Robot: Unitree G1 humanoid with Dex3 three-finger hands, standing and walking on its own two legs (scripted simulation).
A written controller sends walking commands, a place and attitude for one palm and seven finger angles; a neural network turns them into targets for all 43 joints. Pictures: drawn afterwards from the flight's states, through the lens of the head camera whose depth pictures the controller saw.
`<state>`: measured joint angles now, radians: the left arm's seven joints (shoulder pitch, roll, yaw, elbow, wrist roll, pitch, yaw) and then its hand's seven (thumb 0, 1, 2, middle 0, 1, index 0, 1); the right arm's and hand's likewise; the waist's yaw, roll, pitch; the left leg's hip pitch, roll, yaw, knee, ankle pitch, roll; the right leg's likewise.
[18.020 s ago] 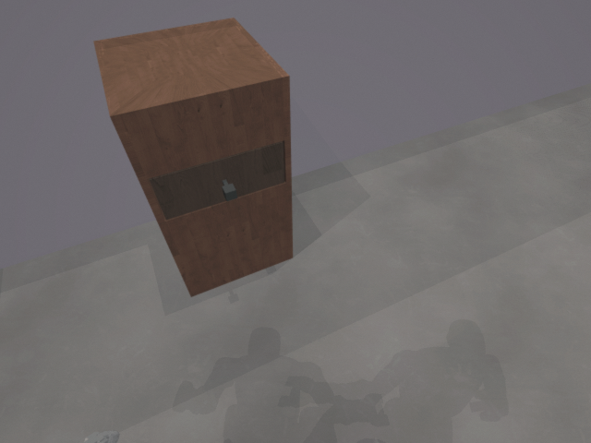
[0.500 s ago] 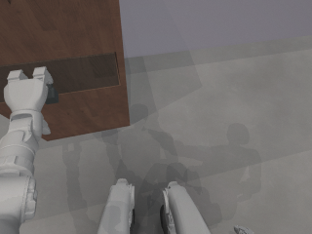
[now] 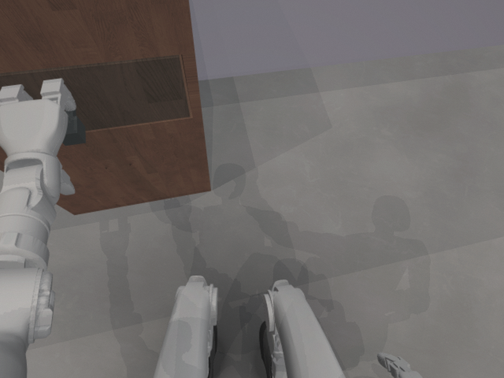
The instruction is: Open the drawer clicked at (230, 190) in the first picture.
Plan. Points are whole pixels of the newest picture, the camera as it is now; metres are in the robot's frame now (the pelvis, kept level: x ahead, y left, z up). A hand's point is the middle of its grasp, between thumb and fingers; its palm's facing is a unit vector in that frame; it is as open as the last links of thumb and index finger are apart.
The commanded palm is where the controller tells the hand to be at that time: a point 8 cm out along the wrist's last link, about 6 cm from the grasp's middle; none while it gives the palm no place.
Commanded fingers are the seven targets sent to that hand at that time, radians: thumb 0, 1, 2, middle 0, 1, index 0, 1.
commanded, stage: lower the fingers behind the handle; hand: left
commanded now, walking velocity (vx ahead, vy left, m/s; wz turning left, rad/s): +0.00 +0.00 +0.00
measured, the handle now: (70, 122) +0.51 +0.31 -0.04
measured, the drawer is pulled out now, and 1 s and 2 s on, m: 0.00 0.00 0.00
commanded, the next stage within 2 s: lift the fingers back up to retry in 0.22 s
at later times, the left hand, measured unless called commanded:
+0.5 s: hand (51, 142) +0.47 +0.33 -0.03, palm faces -0.02 -0.02 -1.00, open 13.8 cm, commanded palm +0.47 +0.30 +0.03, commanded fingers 0.00 -0.50 0.30 -0.30 -1.20 -0.30 -1.20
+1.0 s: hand (29, 124) +0.47 +0.33 +0.03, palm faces -0.06 -0.05 -1.00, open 13.7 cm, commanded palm +0.46 +0.30 +0.08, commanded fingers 0.00 -0.50 0.30 -0.30 -1.20 -0.30 -1.20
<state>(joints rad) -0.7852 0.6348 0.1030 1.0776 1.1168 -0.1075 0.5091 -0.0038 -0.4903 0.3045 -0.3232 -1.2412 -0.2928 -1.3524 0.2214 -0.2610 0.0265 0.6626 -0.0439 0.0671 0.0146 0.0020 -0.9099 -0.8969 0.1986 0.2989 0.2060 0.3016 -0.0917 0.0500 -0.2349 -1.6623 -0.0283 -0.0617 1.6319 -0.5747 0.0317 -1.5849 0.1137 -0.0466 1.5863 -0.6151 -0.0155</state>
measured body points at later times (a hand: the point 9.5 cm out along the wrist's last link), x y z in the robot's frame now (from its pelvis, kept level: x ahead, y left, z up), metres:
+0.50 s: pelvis +0.00 +0.00 +0.01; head +0.18 +0.03 +0.42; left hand +0.46 +0.32 +0.03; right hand +0.07 -0.26 -0.12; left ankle +0.07 +0.10 -0.53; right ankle +0.05 -0.11 -0.53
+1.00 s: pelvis +0.04 +0.02 +0.08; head +0.19 +0.05 +0.50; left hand +0.47 +0.33 +0.08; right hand +0.10 -0.25 -0.04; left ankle +0.07 +0.10 -0.53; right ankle +0.05 -0.11 -0.53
